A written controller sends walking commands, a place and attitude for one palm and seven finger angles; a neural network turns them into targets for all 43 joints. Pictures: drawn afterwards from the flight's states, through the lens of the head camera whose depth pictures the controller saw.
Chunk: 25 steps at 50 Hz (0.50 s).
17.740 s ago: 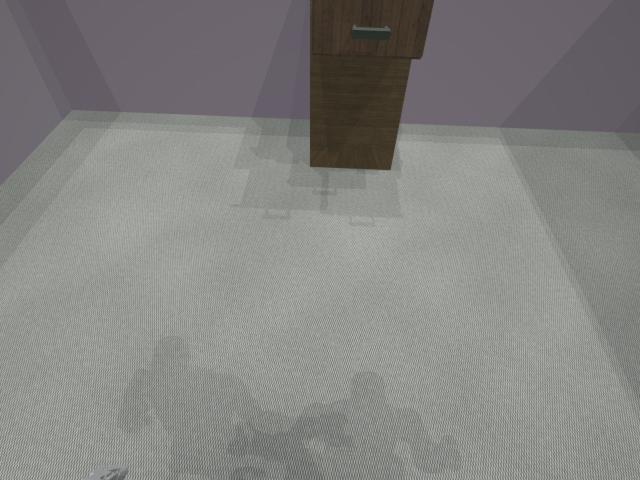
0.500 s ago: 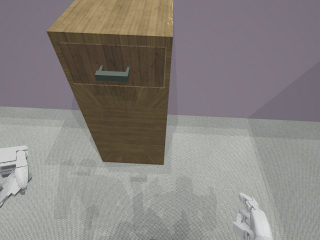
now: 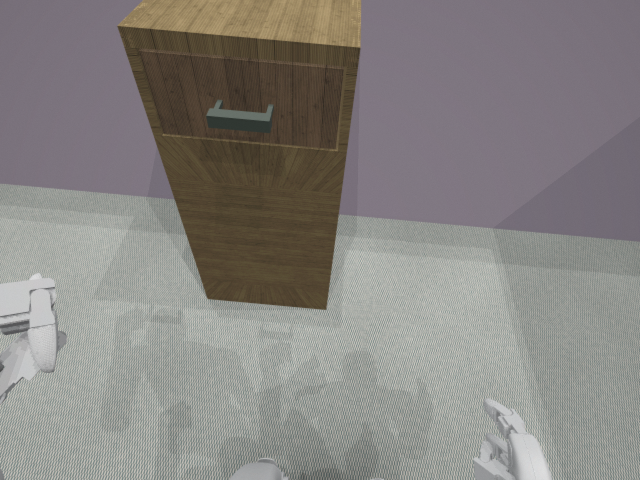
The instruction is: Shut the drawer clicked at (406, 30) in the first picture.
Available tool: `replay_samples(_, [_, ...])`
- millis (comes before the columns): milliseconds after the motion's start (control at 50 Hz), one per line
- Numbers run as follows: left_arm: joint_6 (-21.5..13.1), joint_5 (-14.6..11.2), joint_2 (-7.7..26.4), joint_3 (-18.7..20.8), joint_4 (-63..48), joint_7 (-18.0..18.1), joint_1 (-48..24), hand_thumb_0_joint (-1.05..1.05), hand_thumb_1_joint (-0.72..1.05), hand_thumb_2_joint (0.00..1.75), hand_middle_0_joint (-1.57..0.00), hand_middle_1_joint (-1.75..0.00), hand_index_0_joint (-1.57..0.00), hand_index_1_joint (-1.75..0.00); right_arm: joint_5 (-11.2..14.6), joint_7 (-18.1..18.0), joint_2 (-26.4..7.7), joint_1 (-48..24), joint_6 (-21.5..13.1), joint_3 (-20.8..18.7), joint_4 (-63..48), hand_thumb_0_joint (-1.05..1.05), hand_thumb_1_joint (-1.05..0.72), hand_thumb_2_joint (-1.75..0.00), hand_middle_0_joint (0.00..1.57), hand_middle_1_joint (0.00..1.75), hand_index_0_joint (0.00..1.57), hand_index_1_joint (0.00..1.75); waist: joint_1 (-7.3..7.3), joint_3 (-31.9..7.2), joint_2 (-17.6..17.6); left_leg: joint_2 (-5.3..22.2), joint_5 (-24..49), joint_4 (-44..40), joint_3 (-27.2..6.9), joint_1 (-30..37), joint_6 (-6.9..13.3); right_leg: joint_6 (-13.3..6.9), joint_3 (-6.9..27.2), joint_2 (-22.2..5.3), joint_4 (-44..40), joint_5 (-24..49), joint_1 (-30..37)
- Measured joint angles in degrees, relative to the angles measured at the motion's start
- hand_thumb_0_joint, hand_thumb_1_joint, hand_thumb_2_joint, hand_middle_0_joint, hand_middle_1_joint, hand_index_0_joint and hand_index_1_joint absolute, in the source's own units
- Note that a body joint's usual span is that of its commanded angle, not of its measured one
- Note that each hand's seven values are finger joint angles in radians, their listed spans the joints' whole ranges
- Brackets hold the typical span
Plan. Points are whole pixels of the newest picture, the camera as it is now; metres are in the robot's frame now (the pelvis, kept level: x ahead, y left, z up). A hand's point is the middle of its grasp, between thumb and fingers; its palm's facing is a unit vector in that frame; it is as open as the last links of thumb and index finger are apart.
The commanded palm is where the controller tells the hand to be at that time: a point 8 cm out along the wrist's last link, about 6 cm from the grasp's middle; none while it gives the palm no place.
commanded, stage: step back with the hand held close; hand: left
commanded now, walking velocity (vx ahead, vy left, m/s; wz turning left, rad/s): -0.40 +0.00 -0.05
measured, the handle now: (242, 113) +0.74 +0.19 +0.04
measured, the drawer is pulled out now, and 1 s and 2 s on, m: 0.00 0.00 0.00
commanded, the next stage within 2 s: stop stepping back and stand still in 0.24 s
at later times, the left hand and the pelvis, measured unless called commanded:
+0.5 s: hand (29, 431) +0.13 +0.21 +0.19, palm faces +0.20 -0.89 -0.41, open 3.2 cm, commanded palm +0.08 +0.27 +0.19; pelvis -0.09 +0.01 +0.00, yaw -8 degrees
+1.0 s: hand out of the picture +0.08 +0.22 +0.18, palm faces +0.31 -0.86 -0.40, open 3.2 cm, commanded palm +0.02 +0.27 +0.19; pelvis -0.14 +0.00 +0.02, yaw -5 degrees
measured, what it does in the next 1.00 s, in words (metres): walks backwards: right foot, then left foot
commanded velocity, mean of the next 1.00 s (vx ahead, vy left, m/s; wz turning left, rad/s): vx -0.07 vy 0.01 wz -0.01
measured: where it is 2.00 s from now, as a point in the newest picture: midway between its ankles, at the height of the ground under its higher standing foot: outside the picture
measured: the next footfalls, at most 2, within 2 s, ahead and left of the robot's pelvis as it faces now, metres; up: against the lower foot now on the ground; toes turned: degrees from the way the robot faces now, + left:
right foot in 0.38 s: -0.15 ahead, -0.11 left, +0.00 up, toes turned -5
left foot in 0.50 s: -0.02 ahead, +0.09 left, +0.00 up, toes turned -7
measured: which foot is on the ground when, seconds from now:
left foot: down 0.00-0.40, up 0.42-0.48, down 0.50-1.00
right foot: down 0.00-0.06, up 0.08-0.36, down 0.38-1.00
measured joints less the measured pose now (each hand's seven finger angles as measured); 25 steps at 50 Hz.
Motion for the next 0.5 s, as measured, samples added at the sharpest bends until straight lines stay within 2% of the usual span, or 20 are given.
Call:
replay_samples(40, [-0.1, -0.2, 0.6, -0.1, -0.6, 0.3, 0.1, 0.01, 0.88, 0.9, -1.41, -1.6, -1.41, -1.6, 0.1, -0.1, 0.1, -0.3, 0.9, -0.2, 0.3, 0.01, -0.9, -0.9, 0.2, 0.3, 0.2, 0.3, -0.5, -0.3, -0.7, -0.4, 2.1, -1.9, -0.1, 0.7, 0.4, 0.5, 0.0, -0.5, -0.8, 0.9, -0.3])
replay_samples(80, [-0.4, -0.1, 1.5, 0.6, -0.7, 0.5, 0.1, 0.01, 0.88, 0.9, -1.41, -1.6, -1.41, -1.6, 0.1, -0.4, 0.2, -0.4, 1.1, -0.1, -0.1, 0.01, -0.9, -0.9, 0.2, 0.3, 0.2, 0.3, -0.67, -0.1, -0.9, -0.1, 8.3, -4.1, 0.4, 0.7, 1.7, 0.5, 0.1, -0.3, 0.1, -0.8, -1.2])
replay_samples(120, [-0.5, 0.4, 2.2, 1.8, 0.1, 0.4, -0.2, 0.01, 0.88, 0.9, -1.41, -1.6, -1.41, -1.6, -0.2, -0.8, 0.5, -0.3, 0.1, -0.2, -0.1, 0.01, -0.9, -0.9, 0.2, 0.3, 0.2, 0.3, -0.98, 0.0, 0.4, 1.0, 11.8, -5.1, -0.1, 0.4, 2.9, 0.5, 0.5, 1.9, 10.8, -7.0, -3.3])
replay_samples(160, [-0.3, 0.4, 2.8, 2.7, 1.0, 0.5, -0.4, 0.01, 0.88, 0.9, -1.41, -1.6, -1.41, -1.6, -0.5, -0.7, 1.6, 0.1, -1.1, -0.4, 0.5, 0.01, -0.9, -0.9, 0.2, 0.3, 0.2, 0.3, -0.8, -0.6, 1.2, 1.9, 12.5, -7.1, -0.8, 0.6, 3.0, 0.4, 0.3, 3.8, 21.7, -11.2, -3.5])
replay_samples(200, [0.1, -0.3, 2.6, 3.1, 1.0, 0.9, -0.2, 0.01, 0.88, 0.9, -1.41, -1.6, -1.41, -1.6, -0.7, -0.1, 2.5, 0.5, -2.1, 0.0, 1.2, 0.01, -0.9, -0.9, 0.2, 0.3, 0.2, 0.3, 0.03, -1.9, 1.5, 3.1, 14.2, -10.1, -0.8, 0.8, 2.8, 0.2, -1.2, 4.0, 24.9, -14.3, -0.9])
replay_samples(240, [0.5, -1.0, 1.7, 2.5, 0.5, 1.3, 0.2, 0.01, 0.88, 0.9, -1.41, -1.6, -1.41, -1.6, -0.9, 0.4, 3.2, 0.7, -2.9, 0.7, 2.0, 0.01, -0.9, -0.9, 0.2, 0.3, 0.2, 0.3, 0.89, -3.3, 1.4, 4.1, 16.7, -13.6, -0.2, 1.0, 2.2, -0.3, -2.8, 3.1, 21.5, -17.4, 3.4])
replay_samples(300, [0.9, -1.8, 0.5, 0.6, 0.1, 1.2, 0.0, 0.01, 0.89, 0.9, -1.41, -1.6, -1.41, -1.6, -1.5, 1.0, 4.1, 0.3, -3.9, 1.8, 2.8, 0.01, -0.9, -0.9, 0.2, 0.3, 0.2, 0.3, 1.51, -5.1, 0.9, 4.7, 20.6, -19.2, 0.8, 1.1, 1.5, -1.5, -4.5, 1.9, 8.8, -20.4, 10.9])
replay_samples(340, [0.8, -2.3, 0.7, -0.2, -0.1, 0.7, -0.4, 0.01, 0.89, 0.9, -1.41, -1.6, -1.41, -1.6, -1.9, 1.3, 4.7, -0.6, -3.9, 2.5, 2.7, 0.01, -0.9, -0.9, 0.2, 0.3, 0.2, 0.3, 1.78, -5.4, 0.1, 4.8, 23.0, -21.6, 2.0, 0.7, 0.9, -2.5, -5.1, 1.1, -3.2, -17.5, 15.9])
replay_samples(380, [0.2, -2.6, 2.5, 0.7, -1.1, 0.2, -0.6, 0.01, 0.89, 0.9, -1.41, -1.6, -1.41, -1.6, -2.1, 1.4, 5.1, -2.3, -3.3, 3.3, 1.9, 0.01, -0.9, -0.9, 0.2, 0.3, 0.2, 0.3, 2.68, -4.6, -2.2, 4.3, 22.5, -19.2, 4.5, -1.8, -0.2, -3.7, -3.6, -1.3, -12.0, -10.5, 17.9])
replay_samples(400, [0.0, -2.4, 2.4, 0.1, -0.7, -0.2, -1.3, 0.01, 0.89, 0.9, -1.41, -1.6, -1.41, -1.6, -2.2, 1.3, 4.6, -3.2, -2.9, 3.4, 2.3, 0.01, -0.9, -0.9, 0.2, 0.3, 0.2, 0.3, 2.59, -3.5, -1.0, 4.9, 19.5, -16.1, 3.9, -2.8, -0.7, -2.7, -3.5, -0.7, -11.2, -8.6, 17.4])
replay_samples(440, [0.6, -2.3, 2.7, -1.3, -0.3, -0.8, -1.4, 0.01, 0.89, 0.9, -1.41, -1.6, -1.41, -1.6, -1.6, 0.8, 3.8, -2.8, -2.1, 3.3, 3.2, 0.01, -0.9, -0.9, 0.2, 0.3, 0.2, 0.3, 1.82, -2.9, 0.1, 4.1, 11.7, -9.5, 1.8, -3.4, -1.6, -1.0, -3.2, -0.4, -8.7, -9.8, 17.5])
replay_samples(480, [1.9, -2.5, 3.1, -1.1, -0.9, -1.2, 0.6, 0.01, 0.88, 0.9, -1.41, -1.6, -1.41, -1.6, -0.8, 0.2, 3.0, -0.5, -1.2, 3.3, 3.2, 0.01, -0.9, -0.9, 0.2, 0.3, 0.2, 0.3, 0.85, -4.2, -0.1, 2.8, 9.8, -6.2, 1.5, -0.6, -1.7, -0.1, -2.6, -0.8, -6.6, -11.9, 17.6])
replay_samples(500, [2.6, -2.6, 3.4, -0.7, -1.1, -1.3, 1.6, 0.01, 0.88, 0.9, -1.41, -1.6, -1.41, -1.6, -0.3, -0.2, 2.4, 0.8, -1.0, 3.1, 3.0, 0.01, -0.9, -0.9, 0.2, 0.3, 0.2, 0.3, -0.02, -5.0, -0.1, 2.3, 11.9, -7.4, 1.2, 1.1, -0.7, 0.2, -2.7, -0.9, -5.5, -12.9, 17.6])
